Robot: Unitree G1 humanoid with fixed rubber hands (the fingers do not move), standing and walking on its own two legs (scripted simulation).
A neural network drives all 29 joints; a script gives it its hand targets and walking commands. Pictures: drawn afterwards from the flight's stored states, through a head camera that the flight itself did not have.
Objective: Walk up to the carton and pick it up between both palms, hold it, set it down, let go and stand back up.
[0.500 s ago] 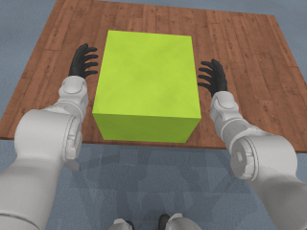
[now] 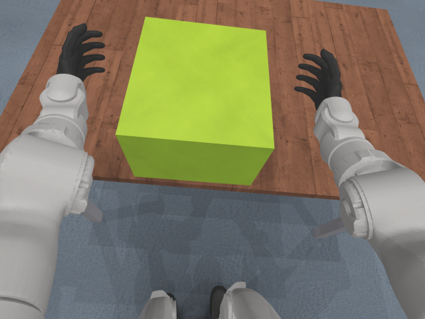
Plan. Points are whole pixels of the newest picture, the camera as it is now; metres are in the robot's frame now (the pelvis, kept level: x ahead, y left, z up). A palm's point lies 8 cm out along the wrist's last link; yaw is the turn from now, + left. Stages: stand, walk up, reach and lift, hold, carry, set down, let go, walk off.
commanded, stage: set down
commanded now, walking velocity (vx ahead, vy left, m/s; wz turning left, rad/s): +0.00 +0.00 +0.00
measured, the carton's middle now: (199, 104) +0.53 -0.01 +0.00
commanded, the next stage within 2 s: none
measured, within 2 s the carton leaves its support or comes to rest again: neither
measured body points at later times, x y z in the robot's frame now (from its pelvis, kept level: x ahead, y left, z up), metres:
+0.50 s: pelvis +0.01 +0.01 +0.03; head +0.09 +0.04 +0.47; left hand +0.52 +0.23 +0.18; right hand +0.48 -0.24 +0.16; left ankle +0.03 +0.11 -0.68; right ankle +0.03 -0.08 -0.68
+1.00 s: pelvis +0.00 +0.02 +0.04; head +0.07 +0.05 +0.49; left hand +0.49 +0.24 +0.15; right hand +0.43 -0.24 +0.13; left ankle +0.03 +0.11 -0.68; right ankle +0.03 -0.08 -0.68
